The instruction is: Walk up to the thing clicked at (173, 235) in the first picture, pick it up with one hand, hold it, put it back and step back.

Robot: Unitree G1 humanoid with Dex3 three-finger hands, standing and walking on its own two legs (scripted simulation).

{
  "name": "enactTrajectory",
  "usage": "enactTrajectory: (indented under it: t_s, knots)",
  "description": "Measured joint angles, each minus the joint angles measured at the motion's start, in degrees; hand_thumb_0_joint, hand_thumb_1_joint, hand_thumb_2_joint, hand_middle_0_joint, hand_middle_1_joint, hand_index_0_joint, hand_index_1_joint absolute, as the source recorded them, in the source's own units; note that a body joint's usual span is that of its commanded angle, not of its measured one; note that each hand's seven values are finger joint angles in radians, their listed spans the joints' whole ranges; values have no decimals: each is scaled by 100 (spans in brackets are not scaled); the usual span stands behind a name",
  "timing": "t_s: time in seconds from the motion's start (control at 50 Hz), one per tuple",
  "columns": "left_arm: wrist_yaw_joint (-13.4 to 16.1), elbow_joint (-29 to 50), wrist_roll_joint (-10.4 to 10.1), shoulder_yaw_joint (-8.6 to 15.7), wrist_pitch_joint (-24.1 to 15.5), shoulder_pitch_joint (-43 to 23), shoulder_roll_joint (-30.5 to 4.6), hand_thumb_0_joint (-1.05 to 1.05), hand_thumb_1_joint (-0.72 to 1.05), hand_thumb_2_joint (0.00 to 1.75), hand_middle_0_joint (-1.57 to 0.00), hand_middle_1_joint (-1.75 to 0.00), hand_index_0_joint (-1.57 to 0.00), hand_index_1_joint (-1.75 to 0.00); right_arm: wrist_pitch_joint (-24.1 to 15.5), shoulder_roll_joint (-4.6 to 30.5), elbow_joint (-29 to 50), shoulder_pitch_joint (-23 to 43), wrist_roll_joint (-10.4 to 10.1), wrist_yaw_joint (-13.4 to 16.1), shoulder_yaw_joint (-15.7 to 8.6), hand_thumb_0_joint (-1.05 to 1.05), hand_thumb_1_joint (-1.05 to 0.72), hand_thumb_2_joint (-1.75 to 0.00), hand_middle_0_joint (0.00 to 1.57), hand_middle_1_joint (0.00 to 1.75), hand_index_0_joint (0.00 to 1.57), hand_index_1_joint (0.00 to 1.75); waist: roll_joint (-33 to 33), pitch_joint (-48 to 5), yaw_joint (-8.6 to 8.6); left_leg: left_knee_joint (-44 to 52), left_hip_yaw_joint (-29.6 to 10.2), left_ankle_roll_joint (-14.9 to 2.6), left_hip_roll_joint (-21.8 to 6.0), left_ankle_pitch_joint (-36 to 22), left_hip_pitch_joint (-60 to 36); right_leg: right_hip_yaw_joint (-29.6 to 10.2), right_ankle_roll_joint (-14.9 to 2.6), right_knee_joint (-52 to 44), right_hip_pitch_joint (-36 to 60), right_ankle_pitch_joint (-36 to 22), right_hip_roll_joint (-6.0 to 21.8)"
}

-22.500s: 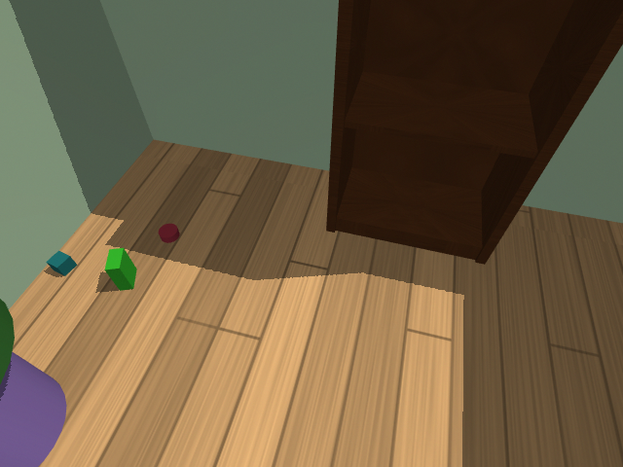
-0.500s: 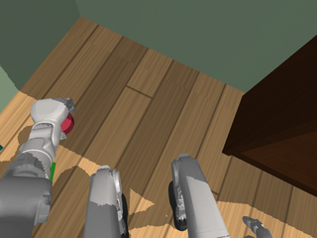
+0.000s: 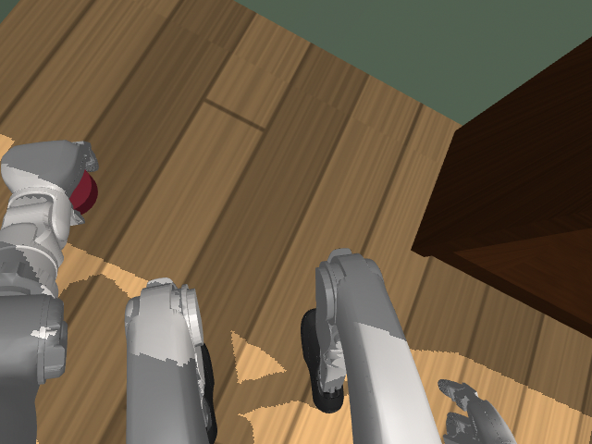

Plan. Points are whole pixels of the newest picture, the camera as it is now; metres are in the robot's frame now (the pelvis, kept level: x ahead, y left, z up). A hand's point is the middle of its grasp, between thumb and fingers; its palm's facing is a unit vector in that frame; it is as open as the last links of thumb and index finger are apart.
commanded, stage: crouch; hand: left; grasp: from above
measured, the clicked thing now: (65, 189) +0.47 +0.27 -0.20
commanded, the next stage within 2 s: lower in 0.54 s
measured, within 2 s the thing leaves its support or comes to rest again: rests again in 2.00 s
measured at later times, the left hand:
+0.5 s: hand (81, 196) +0.46 +0.26 -0.23, palm faces -0.45 -0.04 -0.89, open 9.2 cm
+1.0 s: hand (90, 202) +0.47 +0.26 -0.28, palm faces -0.45 -0.06 -0.89, open 9.2 cm
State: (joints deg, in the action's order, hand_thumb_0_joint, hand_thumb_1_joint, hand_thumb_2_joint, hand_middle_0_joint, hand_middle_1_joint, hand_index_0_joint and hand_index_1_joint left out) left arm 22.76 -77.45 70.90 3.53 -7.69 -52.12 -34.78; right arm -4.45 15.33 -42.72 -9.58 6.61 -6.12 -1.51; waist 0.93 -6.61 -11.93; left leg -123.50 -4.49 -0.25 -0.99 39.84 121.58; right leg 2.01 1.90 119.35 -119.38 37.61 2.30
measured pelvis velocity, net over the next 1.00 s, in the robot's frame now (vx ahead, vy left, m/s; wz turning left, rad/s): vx -0.01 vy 0.00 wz -0.06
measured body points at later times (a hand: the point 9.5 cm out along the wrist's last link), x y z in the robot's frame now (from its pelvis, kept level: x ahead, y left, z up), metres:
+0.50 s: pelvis -0.01 +0.00 -0.06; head +0.24 +0.05 +0.31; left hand +0.48 +0.26 -0.18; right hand +0.01 -0.28 -0.17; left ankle +0.07 +0.12 -0.38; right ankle +0.09 -0.14 -0.38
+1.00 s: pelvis -0.01 +0.00 -0.09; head +0.25 +0.06 +0.27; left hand +0.49 +0.27 -0.23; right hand +0.01 -0.28 -0.18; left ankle +0.07 +0.12 -0.38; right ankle +0.09 -0.14 -0.38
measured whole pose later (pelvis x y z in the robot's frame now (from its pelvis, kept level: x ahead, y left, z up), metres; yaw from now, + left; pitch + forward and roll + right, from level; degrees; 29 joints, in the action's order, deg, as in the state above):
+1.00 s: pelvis -0.01 +0.00 -0.09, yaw -3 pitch +33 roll -9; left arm 27.5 -90.4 75.9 8.4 -12.3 -58.6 -45.5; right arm -6.2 17.2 -42.2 -9.5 11.0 -9.6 4.8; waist -1.7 1.0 -17.1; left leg -140.6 -8.3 0.0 -0.2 39.8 134.6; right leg 4.0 2.5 134.1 -130.8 36.8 1.4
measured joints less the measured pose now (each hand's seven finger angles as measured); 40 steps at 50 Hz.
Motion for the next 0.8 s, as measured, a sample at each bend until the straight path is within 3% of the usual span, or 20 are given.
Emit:
enactTrajectory:
  t_s: [0.4,0.8]
  knots:
    - [173,-828,277,227,-273,-526,-454,-1,7,44,-65,-56,-77,-56,-25,77,-113,-111,203,-186,236,0,-91,-90,20,30,20,29,-40,323,-249,-930,-112,11,29,-82,793,24,6,874,-760,-103,-38]
    - [236,-1163,308,205,-301,-692,-778,-2,7,41,-67,-54,-80,-53,-77,116,-44,-24,270,-253,515,0,-91,-90,20,30,20,29,-140,508,-362,-1425,-256,4,49,-19,1140,115,44,1260,-1032,-77,-72]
